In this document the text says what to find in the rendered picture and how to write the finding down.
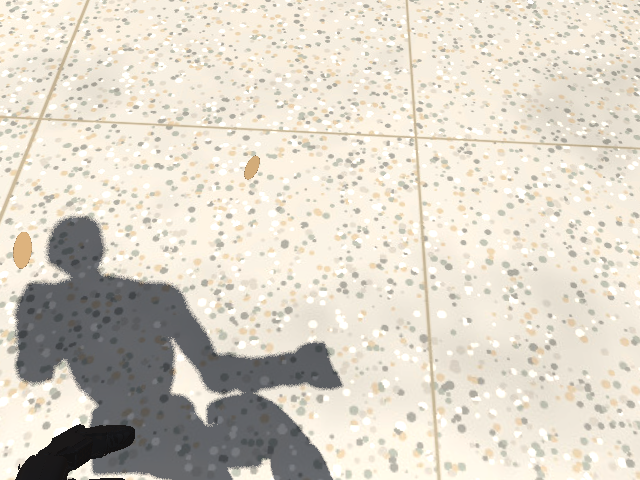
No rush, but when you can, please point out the robot left hand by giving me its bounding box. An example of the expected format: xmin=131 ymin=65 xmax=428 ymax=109
xmin=15 ymin=424 xmax=135 ymax=480

